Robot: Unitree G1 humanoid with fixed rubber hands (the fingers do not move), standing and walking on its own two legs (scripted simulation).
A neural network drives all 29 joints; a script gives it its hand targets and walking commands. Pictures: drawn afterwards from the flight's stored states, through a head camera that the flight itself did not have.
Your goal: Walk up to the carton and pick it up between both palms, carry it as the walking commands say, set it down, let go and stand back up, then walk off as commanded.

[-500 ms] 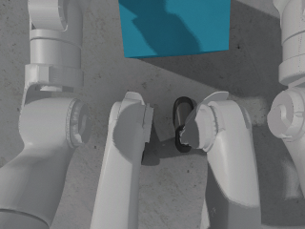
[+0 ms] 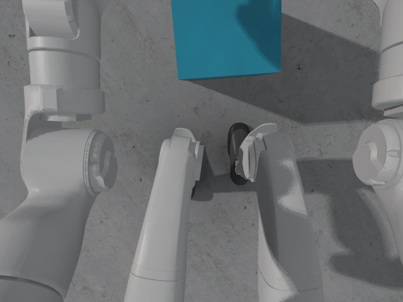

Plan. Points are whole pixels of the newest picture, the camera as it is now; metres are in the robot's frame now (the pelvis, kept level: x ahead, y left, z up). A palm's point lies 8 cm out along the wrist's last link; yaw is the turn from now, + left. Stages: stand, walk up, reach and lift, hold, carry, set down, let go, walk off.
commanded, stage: set down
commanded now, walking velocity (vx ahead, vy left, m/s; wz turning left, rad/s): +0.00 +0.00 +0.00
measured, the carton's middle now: (223, 34) +0.52 -0.02 -0.41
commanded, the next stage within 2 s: let go in 0.40 s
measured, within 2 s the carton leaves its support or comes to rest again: neither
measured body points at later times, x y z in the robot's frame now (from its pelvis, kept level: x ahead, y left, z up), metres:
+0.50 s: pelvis +0.01 +0.00 +0.10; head +0.36 -0.01 +0.37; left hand +0.56 +0.18 -0.02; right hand +0.55 -0.22 -0.04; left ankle +0.08 +0.09 -0.50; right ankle +0.14 -0.08 -0.50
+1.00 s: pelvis +0.05 +0.00 +0.17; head +0.23 -0.01 +0.58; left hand +0.38 +0.23 +0.10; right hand +0.35 -0.26 +0.09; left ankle +0.08 +0.09 -0.50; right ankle +0.14 -0.08 -0.50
